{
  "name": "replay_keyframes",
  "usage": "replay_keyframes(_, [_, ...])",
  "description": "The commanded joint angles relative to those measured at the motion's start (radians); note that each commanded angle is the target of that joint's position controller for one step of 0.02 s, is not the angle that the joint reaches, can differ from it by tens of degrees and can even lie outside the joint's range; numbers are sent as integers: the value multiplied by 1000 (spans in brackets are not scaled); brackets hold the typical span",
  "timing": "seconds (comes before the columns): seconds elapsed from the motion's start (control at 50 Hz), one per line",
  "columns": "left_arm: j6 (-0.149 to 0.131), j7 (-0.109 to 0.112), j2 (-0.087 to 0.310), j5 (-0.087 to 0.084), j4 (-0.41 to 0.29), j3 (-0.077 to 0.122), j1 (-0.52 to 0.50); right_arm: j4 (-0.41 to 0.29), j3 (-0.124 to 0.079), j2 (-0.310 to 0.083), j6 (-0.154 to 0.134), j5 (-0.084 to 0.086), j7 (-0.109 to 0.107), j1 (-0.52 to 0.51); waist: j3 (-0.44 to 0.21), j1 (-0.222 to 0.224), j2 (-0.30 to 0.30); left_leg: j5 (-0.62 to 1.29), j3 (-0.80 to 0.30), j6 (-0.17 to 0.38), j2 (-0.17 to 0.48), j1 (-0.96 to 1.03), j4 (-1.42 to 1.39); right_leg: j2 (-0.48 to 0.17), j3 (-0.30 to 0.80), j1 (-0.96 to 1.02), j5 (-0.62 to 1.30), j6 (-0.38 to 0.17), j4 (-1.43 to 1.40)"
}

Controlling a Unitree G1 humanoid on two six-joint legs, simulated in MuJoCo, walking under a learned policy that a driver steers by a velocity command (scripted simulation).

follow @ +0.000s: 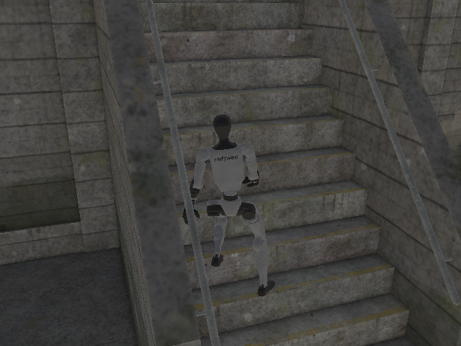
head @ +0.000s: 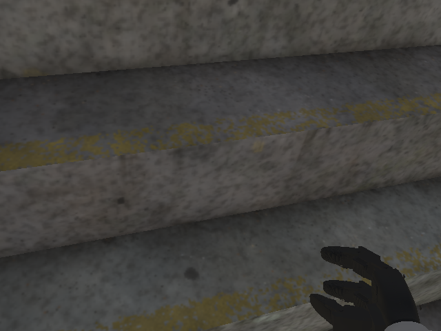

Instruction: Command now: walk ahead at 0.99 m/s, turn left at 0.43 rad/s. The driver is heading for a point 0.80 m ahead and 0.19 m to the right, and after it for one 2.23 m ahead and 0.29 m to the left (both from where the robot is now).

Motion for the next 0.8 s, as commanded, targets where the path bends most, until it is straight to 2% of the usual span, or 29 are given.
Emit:
replay_keyframes(0.02, [44, -37, -20, -43, -346, -44, -450, 94, -122, -324, -35, 42, -32, 289, -95, -218, 575, 1000, -134, -11, -21, 692, -1181, 243, 125, -450, -262, -3, 729])
replay_keyframes(0.04, [101, -48, -108, -29, -411, -68, -323, 72, -118, -370, -30, 67, -71, 188, -51, -62, 818, 987, -324, -14, 11, 571, -1262, 328, 171, -688, -524, 35, 1049])
replay_keyframes(0.06, [126, -52, -113, 12, -389, -87, -295, 38, -73, -243, -24, 73, -64, 131, -83, -67, 657, 851, -272, -23, 3, 444, -1214, 343, 283, -598, -431, 59, 1167])
replay_keyframes(0.08, [125, -74, -129, 10, -349, -97, -282, 79, -63, -173, -39, 49, -59, 173, -123, -44, 498, 978, -168, -77, -40, 476, -1163, 382, 259, -536, -308, 30, 1212])
replay_keyframes(0.1, [101, -48, -101, 34, -349, -97, -520, 181, -86, -165, -57, 44, -52, 438, -77, -254, 147, 1059, -52, -83, 40, 673, -1414, 364, 302, -660, -402, -44, 1156])
replay_keyframes(0.12, [104, -19, -164, 45, -357, -103, -570, 273, -89, -125, -92, 69, -68, 516, 3, -270, -6, 1014, -189, -77, 123, 681, -1779, 379, 299, -585, -341, -116, 1255])
replay_keyframes(0.18, [83, -21, -340, -13, -378, -156, -411, 350, -73, -140, -137, -37, 14, 493, -71, -8, 46, 1692, -358, -248, 233, 1100, -1368, 490, 525, -1138, -320, -180, 1868])
replay_keyframes(0.2, [70, -13, -266, -44, -448, -149, -392, 322, -68, -123, -148, -69, 2, 449, -125, 34, 31, 1563, -338, -278, 303, 1131, -1430, 541, 597, -1113, -317, -141, 1805])
replay_keyframes(0.24, [74, -26, -102, -2, -407, -102, -423, 231, -93, -239, -160, -28, -53, 300, -77, 56, 39, 1028, -559, -258, 437, 835, -1613, 540, 673, -1051, -65, -80, 1754])
replay_keyframes(0.26, [99, -19, -41, -10, -365, -82, -527, 240, -60, -214, -139, -19, -56, 361, 35, -53, -93, 1022, -533, -293, 417, 824, -1673, 576, 613, -1150, -34, -20, 1741])
replay_keyframes(0.28, [116, -15, -74, -16, -349, -73, -575, 259, -32, -165, -129, -7, -78, 364, 50, -94, -19, 1121, -495, -349, 376, 883, -1660, 611, 585, -1198, -49, -20, 1809])
replay_keyframes(0.34, [217, -1, -62, -4, -359, -65, -543, 211, -17, -280, -121, -16, -84, 370, 34, -82, -27, 1466, -242, -410, 242, 892, -1683, 595, 418, -1073, -197, -15, 1748])
replay_keyframes(0.36, [234, 23, 11, -39, -335, -29, -365, 170, -46, -329, -119, 35, -109, 175, -7, -38, 219, 2256, -102, -601, 210, 877, -1743, 623, 319, -826, -442, -16, 1660])
replay_keyframes(0.38, [264, -22, 91, 16, -308, 1, 7, 178, -121, -427, -50, 94, -174, 194, -87, 104, 356, 3050, 7, -900, 165, 721, -1726, 671, 206, -359, -570, -54, 1393])
replay_keyframes(0.4, [243, -12, 303, 29, -278, 72, 385, 79, -152, -497, -17, 171, -211, -181, -41, 391, 414, 3379, 266, -1243, -80, -16, -1209, 549, 246, 416, -779, -295, 760])
replay_keyframes(0.42, [229, -42, 320, -145, -318, 79, 363, 19, -175, -438, -23, 244, -211, -261, -239, 442, -219, 1315, 98, -941, -104, -265, 46, 165, 539, 671, -32, -586, 184])
replay_keyframes(0.44, [238, -49, 105, -183, -358, 24, -17, 18, -95, -132, -52, 177, -250, -311, -200, 472, -1224, -606, -6, -505, -218, -178, 1154, 102, 391, 231, 1109, -627, -40])
replay_keyframes(0.46, [232, -128, -11, -189, -412, -55, -476, -150, -36, -22, -68, 115, -259, -251, 184, 151, -1010, -970, -185, -194, -67, 193, 766, 108, 80, -517, 1215, -476, -316])
replay_keyframes(0.48, [222, -164, -130, -148, -434, -120, -793, -112, -70, -103, -49, 83, -169, 210, -36, -316, -284, -647, -190, -159, -86, 310, 250, 177, 151, -303, 1040, -292, -95])
replay_keyframes(0.5, [136, -29, -121, -53, -277, -137, -411, -201, -17, -52, -38, 53, -20, 118, -35, -309, 483, -82, 102, -261, -143, -151, 108, 189, 515, 275, 1167, -149, 2])
replay_keyframes(0.52, [93, 59, -2, -29, -278, -84, -224, -182, 11, -10, -46, 18, 34, 88, 8, -187, 578, 284, 119, -250, 8, -116, -92, 178, 596, 232, 1050, -166, -33])
replay_keyframes(0.54, [77, 53, 192, -77, -295, -12, -313, -112, 58, 66, -22, -6, 19, 267, -40, -206, 433, 414, 175, -225, 42, 350, -245, 213, 557, -151, 485, -142, -201])
replay_keyframes(0.56, [56, 40, 233, -59, -285, 15, -213, -86, 42, 74, 9, 2, 9, 318, 15, -128, 335, 475, 182, -218, 61, 336, -142, 245, 577, -125, 530, -103, -206])
replay_keyframes(0.58, [99, -8, 283, -35, -285, 69, -181, -129, 82, 93, 27, 49, 14, 231, -82, -117, 102, 174, 92, -144, 90, 640, -549, 254, 415, -141, 305, -136, -319])
replay_keyframes(0.6, [127, -11, 139, 34, 132, 96, 188, -461, 204, 118, 1, 58, 122, -404, 48, 5, -221, 228, -57, -200, -11, 56, -643, 173, 574, 201, 1404, -271, -245])
replay_keyframes(0.62, [159, -8, 296, -101, -214, 129, -156, -248, 102, 72, 0, 100, 89, 50, -77, -146, 115, 488, -38, -88, 92, 639, -895, 125, 506, 11, 634, -144, -299])
replay_keyframes(0.64, [164, -36, 206, -123, -193, 118, -14, -207, 102, 21, 12, 40, 94, -42, -110, -82, 365, 620, -112, -43, 137, 693, -873, 172, 437, -46, 133, -94, -408])
replay_keyframes(0.68, [161, -65, 181, -104, -186, 105, -25, -221, 114, 12, -6, 40, 84, -37, 21, -91, 338, 684, -116, -35, 171, 623, -788, 150, 440, -123, 191, -71, -453])
replay_keyframes(0.8, [158, -63, 130, -96, -177, 78, 138, -67, 92, -23, -4, 3, 57, -29, -96, 69, 431, 460, -33, -65, 321, 421, -676, 204, 419, -10, -105, -150, -96])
